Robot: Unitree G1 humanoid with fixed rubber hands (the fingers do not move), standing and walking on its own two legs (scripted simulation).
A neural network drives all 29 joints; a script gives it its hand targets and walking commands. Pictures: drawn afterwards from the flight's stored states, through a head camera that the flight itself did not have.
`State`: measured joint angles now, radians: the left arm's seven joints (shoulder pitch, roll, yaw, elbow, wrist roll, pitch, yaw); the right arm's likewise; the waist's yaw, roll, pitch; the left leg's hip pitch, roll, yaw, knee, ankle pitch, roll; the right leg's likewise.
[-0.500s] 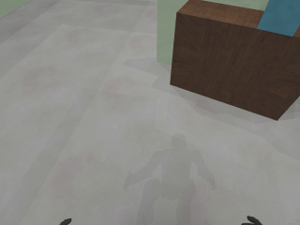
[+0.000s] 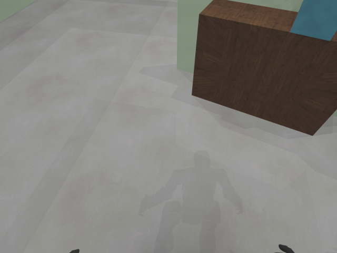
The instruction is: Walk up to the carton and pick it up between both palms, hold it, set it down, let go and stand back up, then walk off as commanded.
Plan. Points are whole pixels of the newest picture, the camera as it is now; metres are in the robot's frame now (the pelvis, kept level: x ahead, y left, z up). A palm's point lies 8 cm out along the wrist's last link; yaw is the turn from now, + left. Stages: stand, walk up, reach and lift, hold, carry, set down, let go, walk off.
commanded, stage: stand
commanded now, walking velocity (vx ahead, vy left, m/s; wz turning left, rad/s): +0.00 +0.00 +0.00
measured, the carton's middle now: (324, 4) +1.20 -0.79 +0.04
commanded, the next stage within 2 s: walk up in 0.60 s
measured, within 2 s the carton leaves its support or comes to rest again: neither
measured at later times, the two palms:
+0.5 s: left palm out of the picture +0.08 +0.29 -0.12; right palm out of the picture +0.07 -0.29 -0.12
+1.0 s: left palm out of the picture +0.13 +0.29 -0.12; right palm out of the picture +0.05 -0.35 -0.12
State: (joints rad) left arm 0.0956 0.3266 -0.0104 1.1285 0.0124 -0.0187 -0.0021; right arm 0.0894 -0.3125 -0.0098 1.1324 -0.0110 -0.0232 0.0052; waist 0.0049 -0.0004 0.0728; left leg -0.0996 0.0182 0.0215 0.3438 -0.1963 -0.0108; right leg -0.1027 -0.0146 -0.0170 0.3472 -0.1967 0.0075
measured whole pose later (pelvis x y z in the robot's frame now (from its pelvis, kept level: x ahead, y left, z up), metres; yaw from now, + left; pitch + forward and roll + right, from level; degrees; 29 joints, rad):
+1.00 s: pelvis +0.02 -0.03 -0.01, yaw -10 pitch -2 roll +3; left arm 0.22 0.43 0.09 0.99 0.05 0.04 -0.12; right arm 0.18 -0.38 -0.09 1.00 -0.04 -0.08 0.01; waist 0.00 -0.06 0.05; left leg -0.07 0.07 0.20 0.43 -0.31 -0.05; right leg -0.44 -0.10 0.02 0.81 -0.39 0.00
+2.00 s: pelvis +0.33 -0.25 -0.04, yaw -25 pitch -3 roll -2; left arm 0.22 0.43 0.05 0.81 0.02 -0.08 -0.05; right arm 0.26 -0.41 -0.06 0.86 -0.02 -0.08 0.04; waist 0.00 0.03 0.13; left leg -0.52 0.12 0.03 0.89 -0.42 0.03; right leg -0.35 0.02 -0.10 0.78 -0.39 -0.04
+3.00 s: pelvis +0.59 -0.40 -0.04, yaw -29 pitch -3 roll +2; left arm 0.27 0.44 0.05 0.93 0.02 -0.07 -0.06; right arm 0.26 -0.41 -0.06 0.88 -0.01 -0.07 0.05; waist -0.02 -0.05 0.09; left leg -0.31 0.08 0.18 0.74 -0.36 0.01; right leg -0.51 -0.09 -0.03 0.86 -0.41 -0.04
